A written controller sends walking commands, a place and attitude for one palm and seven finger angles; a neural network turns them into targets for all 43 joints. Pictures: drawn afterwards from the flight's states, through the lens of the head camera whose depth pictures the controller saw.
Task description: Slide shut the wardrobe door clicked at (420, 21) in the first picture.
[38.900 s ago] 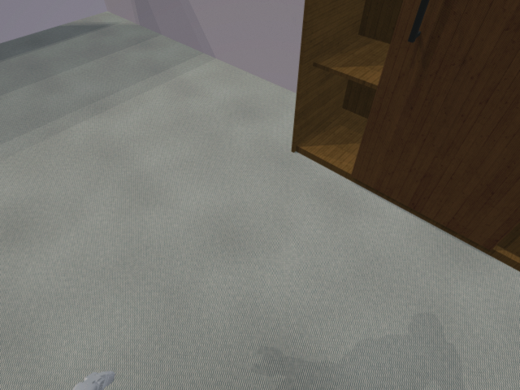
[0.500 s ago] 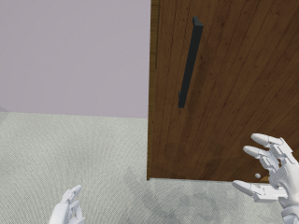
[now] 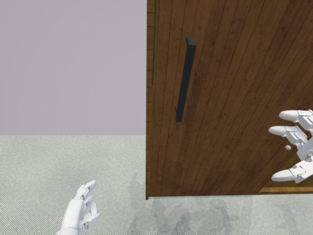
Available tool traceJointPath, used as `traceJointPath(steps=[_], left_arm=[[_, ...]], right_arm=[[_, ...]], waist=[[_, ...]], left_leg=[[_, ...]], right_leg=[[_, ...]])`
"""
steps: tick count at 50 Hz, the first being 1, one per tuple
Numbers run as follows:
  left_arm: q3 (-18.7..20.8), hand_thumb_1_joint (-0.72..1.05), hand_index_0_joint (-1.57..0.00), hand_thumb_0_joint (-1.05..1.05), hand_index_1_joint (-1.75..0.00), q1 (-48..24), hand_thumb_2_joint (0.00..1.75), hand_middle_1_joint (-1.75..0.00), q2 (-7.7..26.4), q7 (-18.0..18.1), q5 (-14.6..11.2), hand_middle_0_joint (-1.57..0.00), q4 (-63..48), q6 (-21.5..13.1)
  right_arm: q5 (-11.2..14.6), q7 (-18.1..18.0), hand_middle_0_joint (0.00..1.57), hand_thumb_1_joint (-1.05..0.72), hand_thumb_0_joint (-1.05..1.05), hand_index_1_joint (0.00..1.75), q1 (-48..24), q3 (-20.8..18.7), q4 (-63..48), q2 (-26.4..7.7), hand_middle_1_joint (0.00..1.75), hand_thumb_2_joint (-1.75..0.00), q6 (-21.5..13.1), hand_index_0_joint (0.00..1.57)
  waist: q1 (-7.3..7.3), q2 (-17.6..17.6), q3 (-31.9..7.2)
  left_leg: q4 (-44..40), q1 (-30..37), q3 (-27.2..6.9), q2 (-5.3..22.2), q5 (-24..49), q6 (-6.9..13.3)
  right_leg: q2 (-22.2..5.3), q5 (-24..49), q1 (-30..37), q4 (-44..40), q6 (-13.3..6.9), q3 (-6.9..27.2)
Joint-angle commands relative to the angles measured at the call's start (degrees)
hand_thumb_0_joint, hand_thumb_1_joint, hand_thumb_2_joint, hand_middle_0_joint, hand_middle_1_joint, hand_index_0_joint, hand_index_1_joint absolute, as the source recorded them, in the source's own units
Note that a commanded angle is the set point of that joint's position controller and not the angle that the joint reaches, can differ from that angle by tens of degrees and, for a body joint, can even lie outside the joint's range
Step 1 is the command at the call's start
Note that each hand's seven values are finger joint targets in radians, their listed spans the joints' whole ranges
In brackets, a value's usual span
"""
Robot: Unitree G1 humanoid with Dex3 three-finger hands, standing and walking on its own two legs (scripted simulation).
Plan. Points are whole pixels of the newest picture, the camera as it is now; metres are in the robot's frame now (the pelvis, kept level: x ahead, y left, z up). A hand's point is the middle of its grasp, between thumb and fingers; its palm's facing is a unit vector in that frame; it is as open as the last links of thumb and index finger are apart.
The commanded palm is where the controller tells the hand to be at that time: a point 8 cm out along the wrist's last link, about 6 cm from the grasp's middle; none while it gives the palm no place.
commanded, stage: raise the hand with hooked fingers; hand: right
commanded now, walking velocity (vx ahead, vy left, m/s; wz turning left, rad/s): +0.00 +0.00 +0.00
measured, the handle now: (183, 83) +0.49 -0.07 +0.16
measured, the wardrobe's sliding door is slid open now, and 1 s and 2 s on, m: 0.00 0.00 0.00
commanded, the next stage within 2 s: move the hooked fingers beside the handle in 0.62 s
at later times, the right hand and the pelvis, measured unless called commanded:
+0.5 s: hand (286, 134) +0.28 -0.27 +0.18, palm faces +0.08 +0.99 -0.08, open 13.9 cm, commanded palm +0.25 -0.31 +0.19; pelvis +0.00 +0.01 +0.00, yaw +1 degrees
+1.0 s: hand (272, 127) +0.31 -0.25 +0.18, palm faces +0.06 +1.00 -0.05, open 14.0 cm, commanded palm +0.28 -0.29 +0.18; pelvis +0.00 +0.01 +0.00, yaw +1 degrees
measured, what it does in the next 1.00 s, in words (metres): stands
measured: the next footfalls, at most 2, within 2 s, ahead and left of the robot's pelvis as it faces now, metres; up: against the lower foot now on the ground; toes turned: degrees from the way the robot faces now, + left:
none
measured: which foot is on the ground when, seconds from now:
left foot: down 0.00-1.00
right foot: down 0.00-1.00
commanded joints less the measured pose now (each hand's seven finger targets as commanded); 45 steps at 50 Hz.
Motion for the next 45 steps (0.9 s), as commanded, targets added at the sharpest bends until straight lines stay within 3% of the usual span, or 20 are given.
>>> traceJointPath(steps=[1,5,6,8,11,14,15,19,20,23,29,31,33,35,39,41,45], left_arm=[[3.52,0.90,-0.20,0.00,-0.30,-6.69,0.90,-0.30,8.11,0.88,-0.34,-0.20,-8.77,-2.42],[3.35,0.90,-0.20,0.00,-0.30,-7.12,0.90,-0.30,8.12,0.93,-0.57,-0.20,-9.08,-1.95],[3.38,0.90,-0.20,0.00,-0.30,-7.34,0.90,-0.30,8.19,0.96,-0.69,-0.20,-9.19,-1.87],[3.58,0.90,-0.20,0.00,-0.30,-6.95,0.90,-0.30,8.18,0.83,-0.88,-0.20,-9.35,-1.69],[3.90,0.90,-0.20,0.00,-0.30,-6.86,0.90,-0.30,8.67,0.31,-0.93,-0.20,-9.77,-1.29],[4.09,0.90,-0.20,0.00,-0.30,-7.24,0.90,-0.30,8.73,0.22,-0.85,-0.20,-10.30,-1.14],[4.02,0.90,-0.20,0.00,-0.30,-7.29,0.90,-0.30,8.47,0.11,-0.71,-0.20,-10.09,-1.01],[4.19,0.90,-0.20,0.00,-0.30,-7.12,0.90,-0.30,8.08,0.50,-0.52,-0.20,-10.33,-1.65],[4.02,0.90,-0.20,0.00,-0.30,-6.95,0.90,-0.30,7.98,0.50,-0.32,-0.20,-9.84,-1.61],[4.06,0.90,-0.20,0.00,-0.30,-6.46,0.90,-0.30,8.14,0.92,-0.59,-0.20,-9.18,-1.72],[4.00,0.90,-0.20,0.00,-0.30,-7.01,0.90,-0.30,8.21,1.04,-0.74,-0.20,-9.32,-1.86],[4.04,0.90,-0.20,0.00,-0.30,-6.80,0.90,-0.30,8.24,0.98,-0.67,-0.20,-8.97,-1.67],[4.10,0.90,-0.20,0.00,-0.30,-6.94,0.90,-0.30,8.28,0.98,-0.73,-0.20,-9.11,-1.66],[3.96,0.90,-0.20,0.00,-0.30,-6.88,0.90,-0.30,8.14,0.88,-0.61,-0.20,-8.74,-1.41],[4.00,0.90,-0.20,0.00,-0.30,-7.17,0.90,-0.30,7.83,1.08,-0.80,-0.20,-8.94,-1.72],[4.12,0.90,-0.20,0.00,-0.30,-6.72,0.90,-0.30,8.13,1.14,-0.57,-0.20,-8.24,-1.64],[3.94,0.90,-0.20,0.00,-0.30,-7.09,0.90,-0.30,7.93,1.24,-0.68,-0.20,-7.97,-1.20]], right_arm=[[1.23,1.35,0.30,0.50,0.00,1.20,-18.45,-7.05,-8.55,-16.58,1.20,-0.30,-1.37,0.30],[0.95,1.89,0.30,0.50,0.00,1.20,-23.40,-7.80,-8.00,-19.12,1.20,-0.30,-0.17,0.30],[0.70,2.03,0.30,0.50,0.00,1.20,-24.75,-8.19,-7.75,-19.97,1.20,-0.30,0.12,0.30],[0.87,2.63,0.30,0.50,0.00,1.20,-21.41,-6.42,-4.57,-17.06,1.20,-0.30,0.94,0.30],[1.38,3.19,0.30,0.50,0.00,1.20,-18.71,-6.90,-4.01,-17.05,1.20,-0.30,1.56,0.30],[1.23,2.59,0.30,0.50,0.00,1.20,-19.68,-8.55,-6.46,-18.74,1.20,-0.30,1.64,0.30],[1.24,2.00,0.30,0.50,0.00,1.20,-19.74,-9.00,-7.30,-19.30,1.20,-0.30,1.29,0.30],[0.59,0.33,0.30,0.50,0.00,1.20,-21.62,-9.69,-11.98,-19.59,1.20,-0.30,-0.58,0.30],[0.37,-0.06,0.30,0.50,0.00,1.20,-21.94,-9.68,-12.43,-19.99,1.20,-0.30,-0.94,0.30],[0.30,0.02,0.30,0.50,0.00,1.20,-21.09,-8.26,-8.67,-17.99,1.20,-0.30,-0.24,0.30],[0.26,0.78,0.30,0.50,0.00,1.20,-21.71,-7.54,-8.40,-17.86,1.20,-0.30,0.41,0.30],[0.66,1.01,0.30,0.50,0.00,1.20,-20.94,-7.66,-7.32,-17.62,1.20,-0.30,0.34,0.30],[0.60,1.23,0.30,0.50,0.00,1.20,-21.38,-7.66,-8.17,-17.78,1.20,-0.30,0.32,0.30],[0.61,1.04,0.30,0.50,0.00,1.20,-20.79,-7.96,-7.11,-18.14,1.20,-0.30,0.56,0.30],[0.36,0.54,0.30,0.50,0.00,1.20,-25.37,-4.23,-8.65,-14.89,1.20,-0.30,0.25,0.30],[0.21,-0.11,0.30,0.50,0.00,1.20,-24.65,-5.89,-6.54,-16.41,1.20,-0.30,-0.06,0.30],[-0.91,-1.04,0.30,0.50,0.00,1.20,-28.00,-4.13,-5.98,-15.92,1.20,-0.30,-0.14,0.30]], waist=[[0.82,-2.28,-7.47],[0.73,-2.47,-8.60],[0.79,-4.21,-8.94],[0.93,-2.38,-8.20],[0.40,0.21,-8.17],[0.21,-0.40,-9.57],[0.04,-1.37,-8.51],[0.34,-4.62,-11.12],[0.23,-4.83,-10.30],[1.00,-3.06,-7.92],[0.87,-2.81,-8.89],[1.00,-0.99,-8.30],[0.90,-1.72,-9.53],[0.71,-1.94,-7.98],[1.70,-2.90,-9.48],[1.41,0.10,-8.83],[1.52,-2.61,-8.18]], left_leg=[[-5.06,1.79,-1.71,-1.80,11.94,1.29],[-5.84,2.64,-1.80,-1.77,11.34,1.37],[-6.12,2.47,-2.07,-1.58,10.92,1.41],[-5.90,2.14,-1.67,-1.65,11.16,1.33],[-5.66,2.55,-1.61,-1.65,12.13,1.30],[-5.46,2.47,-1.76,-1.53,11.95,1.15],[-5.98,2.64,-2.05,-1.57,11.29,1.26],[-5.47,3.08,-1.68,-1.72,12.73,1.25],[-5.82,3.33,-1.73,-1.84,12.60,1.39],[-6.21,2.02,-1.52,-1.83,11.95,1.12],[-6.14,2.39,-1.79,-1.68,12.58,1.09],[-6.35,2.47,-1.88,-1.75,13.16,1.01],[-5.81,2.75,-1.58,-1.75,14.10,1.01],[-6.43,2.42,-1.97,-1.67,13.07,1.10],[-5.91,1.39,-1.81,-1.61,13.12,0.92],[-6.26,1.88,-1.95,-1.67,12.80,0.92],[-6.39,1.33,-2.13,-1.39,11.26,1.12]], right_leg=[[1.89,12.56,3.05,-6.42,-1.60,1.06],[1.83,12.60,4.31,-7.10,-1.53,1.21],[2.03,12.06,4.61,-7.30,-1.58,1.04],[1.94,12.12,4.37,-7.49,-1.52,0.93],[1.92,12.78,3.60,-7.40,-1.55,0.86],[1.97,12.92,4.04,-7.29,-1.62,0.61],[1.87,12.77,3.82,-7.25,-1.50,0.45],[1.86,14.23,6.25,-7.63,-1.56,0.21],[1.77,14.38,6.15,-7.75,-1.46,0.25],[1.70,12.95,5.43,-8.15,-1.56,0.15],[1.88,13.18,5.87,-7.94,-1.66,0.19],[1.84,13.42,5.51,-7.74,-1.74,0.11],[1.84,14.33,6.10,-7.70,-1.69,0.15],[1.85,13.48,5.35,-7.62,-1.62,0.04],[1.90,13.37,6.98,-7.61,-1.70,0.26],[1.82,13.05,5.97,-7.64,-1.76,0.49],[1.76,12.30,5.63,-7.82,-1.57,0.35]])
